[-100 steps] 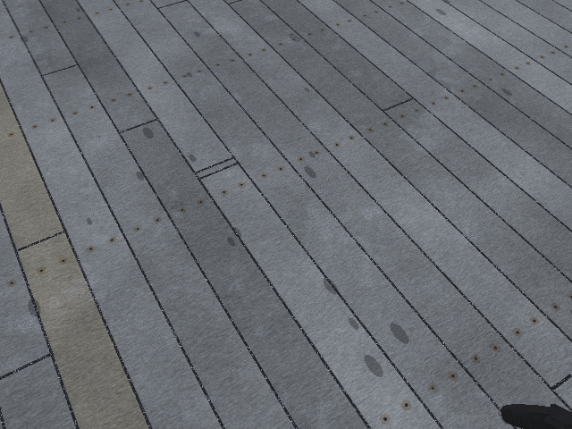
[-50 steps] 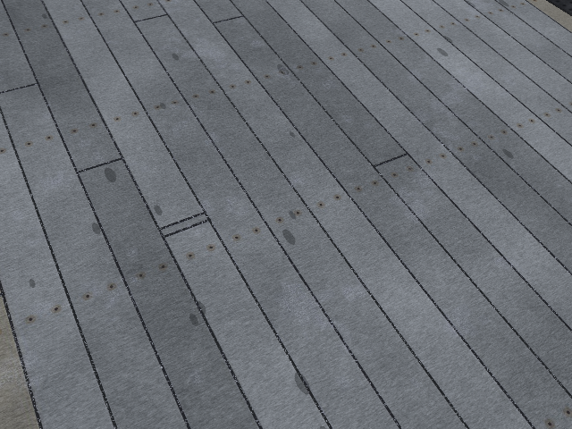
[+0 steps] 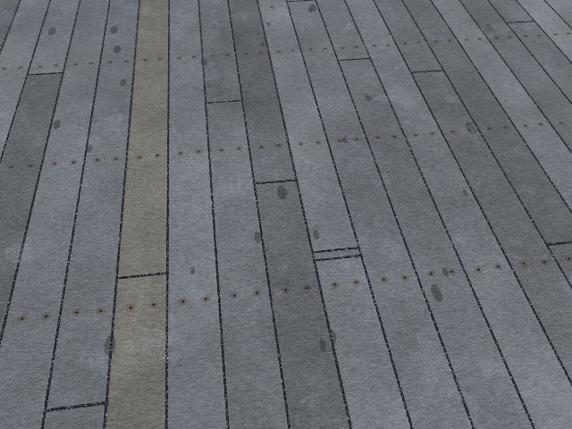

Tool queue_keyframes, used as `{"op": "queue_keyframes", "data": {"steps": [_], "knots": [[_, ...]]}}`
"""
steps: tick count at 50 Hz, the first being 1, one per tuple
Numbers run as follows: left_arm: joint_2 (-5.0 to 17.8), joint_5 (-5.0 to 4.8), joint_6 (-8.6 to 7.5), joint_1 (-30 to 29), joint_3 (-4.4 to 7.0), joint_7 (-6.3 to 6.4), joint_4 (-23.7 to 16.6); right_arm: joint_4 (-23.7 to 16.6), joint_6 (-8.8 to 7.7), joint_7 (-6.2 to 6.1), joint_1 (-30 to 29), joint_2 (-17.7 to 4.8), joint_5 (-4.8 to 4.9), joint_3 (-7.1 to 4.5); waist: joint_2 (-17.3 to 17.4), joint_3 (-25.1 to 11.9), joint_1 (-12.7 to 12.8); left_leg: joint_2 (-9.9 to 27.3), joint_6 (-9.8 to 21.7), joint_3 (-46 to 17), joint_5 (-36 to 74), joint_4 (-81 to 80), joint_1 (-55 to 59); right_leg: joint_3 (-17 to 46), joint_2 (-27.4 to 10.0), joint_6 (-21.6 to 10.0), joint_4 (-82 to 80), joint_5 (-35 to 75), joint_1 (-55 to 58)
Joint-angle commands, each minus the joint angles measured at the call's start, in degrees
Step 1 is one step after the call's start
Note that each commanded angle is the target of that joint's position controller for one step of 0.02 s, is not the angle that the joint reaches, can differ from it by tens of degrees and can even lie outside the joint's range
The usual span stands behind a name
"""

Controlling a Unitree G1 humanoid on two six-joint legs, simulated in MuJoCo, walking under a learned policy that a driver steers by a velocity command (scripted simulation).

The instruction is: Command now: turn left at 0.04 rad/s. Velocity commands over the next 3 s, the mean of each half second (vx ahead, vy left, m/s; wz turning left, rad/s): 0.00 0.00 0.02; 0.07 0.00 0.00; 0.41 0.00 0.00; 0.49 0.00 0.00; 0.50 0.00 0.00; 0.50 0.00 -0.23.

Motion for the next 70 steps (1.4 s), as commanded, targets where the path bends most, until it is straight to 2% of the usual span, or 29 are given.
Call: {"op": "queue_keyframes", "data": {"steps": [1, 18, 40, 41, 42, 44, 45, 47, 48, 49, 50, 51, 52, 53, 54, 55, 56, 57, 58, 59, 61, 64, 67, 70], "knots": [[6.20, -0.11, -0.54, -0.38, 1.26, 0.38, -0.98, -2.46, -0.79, -0.25, -0.40, -7.87, 0.11, -2.10, 2.40, -1.63, -0.45, 5.54, 1.97, -6.08, 12.16, -6.78, -0.33, 0.29, -0.47, -0.42, -2.27, 8.38, 0.32], [6.07, -0.44, -0.14, 1.22, 1.10, 1.35, 5.30, 5.16, -0.87, -0.70, 1.81, -7.49, 0.54, -1.76, 1.09, -1.29, -0.38, 3.25, 1.05, -2.85, 13.42, -6.06, -0.22, -0.16, -0.14, -0.91, -2.69, 8.92, 0.80], [3.28, -0.48, 0.20, 4.89, 0.32, 1.83, 8.49, 13.32, -0.87, -1.34, 4.29, -6.26, 0.97, -0.69, 0.39, 0.32, -0.73, 2.18, 0.16, -0.94, 10.76, -5.96, -1.18, -0.88, 0.93, -1.46, -2.64, 7.77, -0.55], [2.57, -0.53, 0.27, 6.06, 0.16, 1.87, 9.05, 14.06, -0.77, -1.43, 5.17, -5.95, 1.01, -0.63, 0.76, -0.87, -0.73, 1.69, 0.35, -0.58, 4.57, -6.42, -0.74, -1.85, 1.77, -1.61, -2.31, 2.57, -0.22], [2.39, -0.89, 0.36, 6.37, 0.20, 1.95, 9.19, 14.33, -0.55, -1.60, 5.37, -6.55, 1.34, -0.88, 1.39, -0.15, -0.94, 1.16, 1.16, -0.65, -6.61, -6.77, -1.66, -3.30, 3.19, -2.18, -0.55, -5.42, -1.56], [2.29, -1.15, -0.05, 5.24, 0.25, 2.02, 7.96, 14.13, -0.56, -1.73, 5.77, -8.33, 1.82, -1.49, 3.81, 4.33, -1.66, 3.68, 3.94, -5.06, -25.83, -9.62, -5.89, -4.18, 4.41, -3.71, 3.51, -17.93, -7.68], [1.60, -1.11, -0.75, 4.31, 0.08, 1.82, 7.09, 14.17, -1.01, -1.61, 6.91, -9.15, 2.02, -1.78, 5.83, 6.23, -2.32, 6.65, 5.73, -9.44, -30.24, -11.88, -6.37, -4.26, 4.40, -4.23, 6.44, -18.20, -10.99], [-0.57, -1.43, -2.66, 4.03, -0.38, 0.85, 5.98, 14.90, -2.18, -1.27, 9.86, -11.41, 2.51, -2.71, 11.61, 6.54, -3.00, 14.62, 10.40, -21.31, -34.03, -17.25, -4.78, -4.46, 4.01, -5.07, 15.45, -11.99, -14.31], [-0.42, -1.74, -3.52, 4.05, -0.31, 0.30, 5.63, 14.67, -2.63, -1.19, 9.40, -11.39, 2.65, -2.83, 11.64, 7.26, -2.58, 16.74, 11.81, -24.57, -33.03, -18.43, -6.74, -2.82, 2.69, -6.23, 17.43, -11.52, -13.76], [-0.54, -2.12, -4.25, 5.17, -0.28, -0.21, 5.64, 13.85, -2.94, -1.07, 7.13, -10.79, 2.67, -2.68, 11.02, 7.73, -1.04, 16.82, 11.63, -23.94, -30.65, -18.07, -8.35, -2.39, 2.11, -7.52, 15.42, -12.30, -11.79], [-1.14, -2.38, -4.82, 8.40, -0.35, -0.57, 6.54, 12.72, -3.02, -0.89, 3.57, -10.15, 3.00, -2.46, 10.48, 7.85, 1.48, 15.00, 10.03, -20.08, -27.25, -16.01, -11.30, -2.89, 2.16, -8.81, 7.98, -11.35, -5.95], [-0.58, -2.23, -5.13, 13.56, 0.06, -0.68, 8.63, 11.31, -2.97, -0.74, -0.24, -8.97, 3.22, -2.12, 7.80, 7.51, 4.18, 10.81, 7.33, -13.88, -21.36, -11.53, -15.91, -2.66, 2.92, -9.19, -0.15, -6.94, 3.33], [2.51, -1.53, -5.20, 19.88, 1.07, -0.61, 10.68, 10.15, -3.36, -0.56, -2.27, -6.12, 2.70, -1.41, -0.32, 4.89, 5.85, 5.36, 3.86, -5.65, -12.11, 2.23, -21.30, 6.65, -2.51, -9.72, -4.88, -6.43, 12.10], [10.47, -1.69, -5.50, 27.08, 3.00, -1.11, 11.74, 7.70, -4.34, -0.68, -3.42, -3.24, 2.33, -0.77, -16.18, 1.63, 7.02, -1.67, 0.05, 3.91, -10.84, 20.54, -30.08, 29.05, -14.79, -15.86, -14.88, -14.01, 18.57], [9.69, -0.42, -6.22, 25.91, 2.37, -1.58, 11.16, 7.14, -5.30, -0.84, -3.62, -5.29, 3.40, -1.33, -14.14, 2.87, 5.55, -0.34, 0.54, -0.91, -16.12, 31.96, -35.18, 40.93, -20.34, -20.02, -18.10, -17.24, 16.63], [5.82, -0.54, -6.81, 21.40, 1.40, -1.51, 9.48, 7.85, -5.98, -0.38, -2.10, -6.02, 4.12, -1.52, -8.20, 6.28, 2.95, 2.89, 1.76, -3.05, -11.50, 37.74, -38.82, 36.12, -19.27, -19.11, -17.26, -14.97, 15.99], [3.72, -0.88, -7.08, 19.10, 0.88, -1.64, 8.28, 9.13, -6.46, 0.14, -0.46, -5.65, 3.93, -1.52, -6.29, 6.28, 1.88, 4.69, 2.74, -2.39, -5.96, 38.61, -39.59, 29.02, -16.12, -16.91, -17.05, -11.55, 16.20], [3.24, -1.14, -6.98, 17.72, 0.62, -1.87, 7.60, 9.40, -6.90, 0.39, -0.89, -6.20, 3.33, -1.93, -4.91, 6.22, 1.37, 6.13, 3.11, -1.40, -1.62, 36.84, -40.21, 23.65, -14.18, -15.04, -17.38, -5.88, 16.82], [1.77, -1.04, -6.65, 17.84, 0.11, -1.87, 7.38, 9.10, -7.14, 0.73, -2.48, -6.91, 2.73, -2.41, -4.86, 5.91, 1.48, 7.28, 2.99, -0.53, 1.52, 34.39, -39.25, 18.56, -12.40, -13.53, -17.60, 2.25, 16.85], [0.38, -0.76, -6.15, 19.23, -0.32, -1.69, 7.52, 8.93, -7.15, 1.22, -3.30, -6.32, 2.47, -2.49, -5.47, 4.79, 1.72, 7.54, 2.53, 0.80, 3.49, 32.34, -37.45, 14.49, -10.60, -12.74, -17.62, 9.02, 16.84], [0.84, -0.46, -5.33, 21.03, -0.42, -0.97, 7.32, 8.20, -6.68, 1.93, -5.49, -3.72, 2.38, -1.97, -5.46, 3.72, 1.99, 7.10, 1.03, 3.08, 6.60, 27.50, -35.66, 9.59, -9.10, -13.00, -17.75, 17.35, 16.10], [3.28, -0.25, -4.72, 20.38, -0.15, 0.09, 5.94, 4.85, -6.36, 2.26, -13.91, -1.22, 2.46, -0.70, -4.63, 5.69, 3.06, 5.12, -0.61, 5.42, 12.97, 13.74, -29.62, 5.27, -7.44, -13.14, -20.20, 17.81, 9.12], [4.91, -0.91, -4.84, 22.38, 0.50, 0.41, 6.19, 3.00, -6.20, 2.75, -18.33, -2.38, 2.86, -0.46, -6.05, 7.23, 3.38, 3.62, -0.21, 6.29, 16.72, 6.37, -24.37, 4.16, -8.73, -13.64, -22.09, 17.15, 7.38], [5.31, -1.58, -4.64, 21.83, 1.20, 0.46, 6.23, 1.76, -6.47, 3.33, -19.08, -4.59, 2.97, -0.97, -5.91, 6.87, 1.17, 3.37, 2.29, 4.85, 16.27, 2.08, -22.49, 3.12, -11.24, -12.48, -19.23, 24.87, 12.91]]}}
Next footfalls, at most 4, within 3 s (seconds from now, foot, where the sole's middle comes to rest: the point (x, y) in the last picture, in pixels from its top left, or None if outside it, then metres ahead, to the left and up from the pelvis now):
1.48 left None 0.42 0.08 -0.77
2.00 right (365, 350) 0.72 -0.16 -0.77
2.56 left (278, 249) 1.04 0.07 -0.77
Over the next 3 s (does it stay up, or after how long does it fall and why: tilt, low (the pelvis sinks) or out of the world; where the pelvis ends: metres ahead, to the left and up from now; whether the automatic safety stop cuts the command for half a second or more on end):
stays up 1.09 -0.02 0.00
